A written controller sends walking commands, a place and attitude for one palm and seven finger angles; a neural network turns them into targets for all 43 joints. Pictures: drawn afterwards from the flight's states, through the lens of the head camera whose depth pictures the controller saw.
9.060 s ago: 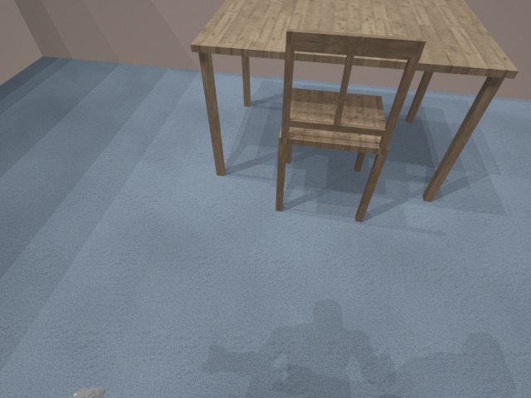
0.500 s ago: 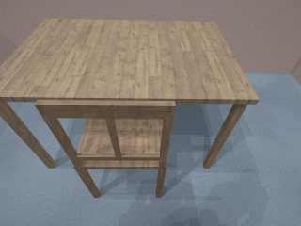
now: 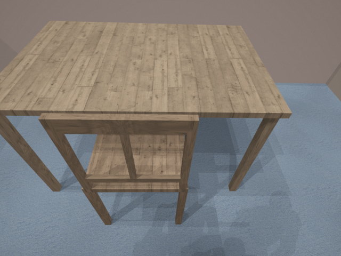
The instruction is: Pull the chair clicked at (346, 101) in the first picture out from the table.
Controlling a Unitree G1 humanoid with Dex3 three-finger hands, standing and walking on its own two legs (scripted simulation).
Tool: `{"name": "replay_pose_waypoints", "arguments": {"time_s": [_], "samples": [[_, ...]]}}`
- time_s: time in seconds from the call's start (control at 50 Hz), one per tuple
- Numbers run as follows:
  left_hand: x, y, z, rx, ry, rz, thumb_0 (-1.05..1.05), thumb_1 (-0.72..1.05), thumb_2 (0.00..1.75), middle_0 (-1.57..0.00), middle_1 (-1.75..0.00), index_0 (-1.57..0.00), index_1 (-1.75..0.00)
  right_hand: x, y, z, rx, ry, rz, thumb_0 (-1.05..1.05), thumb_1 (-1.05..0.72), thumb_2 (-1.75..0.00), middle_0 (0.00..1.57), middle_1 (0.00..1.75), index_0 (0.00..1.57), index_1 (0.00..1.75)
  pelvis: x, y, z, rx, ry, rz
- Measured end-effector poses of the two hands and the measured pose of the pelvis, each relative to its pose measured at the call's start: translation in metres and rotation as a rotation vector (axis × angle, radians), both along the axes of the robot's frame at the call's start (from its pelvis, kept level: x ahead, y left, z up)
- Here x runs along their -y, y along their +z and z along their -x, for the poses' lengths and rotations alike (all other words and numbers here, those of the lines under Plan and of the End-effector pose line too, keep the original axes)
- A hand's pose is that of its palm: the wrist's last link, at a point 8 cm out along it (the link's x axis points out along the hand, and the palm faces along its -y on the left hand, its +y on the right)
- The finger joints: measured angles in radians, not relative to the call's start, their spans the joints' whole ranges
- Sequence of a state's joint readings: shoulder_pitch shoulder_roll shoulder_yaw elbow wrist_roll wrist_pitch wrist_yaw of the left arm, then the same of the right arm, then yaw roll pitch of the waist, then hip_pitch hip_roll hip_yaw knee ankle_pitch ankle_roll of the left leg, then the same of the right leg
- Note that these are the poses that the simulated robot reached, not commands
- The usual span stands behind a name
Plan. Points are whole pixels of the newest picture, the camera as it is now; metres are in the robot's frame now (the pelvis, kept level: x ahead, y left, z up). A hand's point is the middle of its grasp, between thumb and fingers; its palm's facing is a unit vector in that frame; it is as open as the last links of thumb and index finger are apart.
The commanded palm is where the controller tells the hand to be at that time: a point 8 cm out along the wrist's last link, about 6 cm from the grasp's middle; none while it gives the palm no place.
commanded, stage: look again from close up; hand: left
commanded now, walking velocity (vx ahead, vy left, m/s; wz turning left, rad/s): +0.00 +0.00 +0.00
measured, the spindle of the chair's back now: (129, 157) +0.43 +0.16 -0.10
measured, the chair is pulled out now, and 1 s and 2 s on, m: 0.00 0.00 0.00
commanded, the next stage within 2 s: raise the hand toward the chair's back in 0.06 s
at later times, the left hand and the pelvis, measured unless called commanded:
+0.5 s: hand (109, 238) +0.17 +0.15 -0.04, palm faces +0.05 -1.00 -0.02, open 8.5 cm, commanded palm +0.11 +0.22 -0.07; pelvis -0.03 -0.02 -0.07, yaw +5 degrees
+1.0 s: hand (93, 242) +0.17 +0.19 -0.06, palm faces +0.08 -1.00 -0.05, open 12.9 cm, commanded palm +0.13 +0.24 -0.05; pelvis -0.04 -0.02 -0.10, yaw +6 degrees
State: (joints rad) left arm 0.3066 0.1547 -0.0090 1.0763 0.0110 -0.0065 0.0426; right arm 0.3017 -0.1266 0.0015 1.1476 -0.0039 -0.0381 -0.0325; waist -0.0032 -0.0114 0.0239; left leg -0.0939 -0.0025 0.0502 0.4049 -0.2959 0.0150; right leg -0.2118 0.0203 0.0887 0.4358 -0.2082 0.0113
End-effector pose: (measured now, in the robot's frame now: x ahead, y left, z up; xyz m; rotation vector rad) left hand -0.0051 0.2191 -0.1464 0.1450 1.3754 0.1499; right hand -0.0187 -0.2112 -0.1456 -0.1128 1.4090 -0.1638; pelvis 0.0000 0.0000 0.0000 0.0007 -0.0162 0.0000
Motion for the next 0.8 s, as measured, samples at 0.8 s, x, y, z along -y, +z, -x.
{"name": "replay_pose_waypoints", "arguments": {"time_s": [0.8], "samples": [[-0.009,0.092,-0.119,1.344,-0.125,0.018,0.01,0.35,0.67,-0.14,-0.21,-0.14,-0.21,-0.001,-0.024,-0.223,0.849,0.384,-0.026,0.01,-0.90,-0.90,0.20,0.30,0.21,0.30,0.036,-0.114,0.040,-0.302,0.133,0.056]]}}
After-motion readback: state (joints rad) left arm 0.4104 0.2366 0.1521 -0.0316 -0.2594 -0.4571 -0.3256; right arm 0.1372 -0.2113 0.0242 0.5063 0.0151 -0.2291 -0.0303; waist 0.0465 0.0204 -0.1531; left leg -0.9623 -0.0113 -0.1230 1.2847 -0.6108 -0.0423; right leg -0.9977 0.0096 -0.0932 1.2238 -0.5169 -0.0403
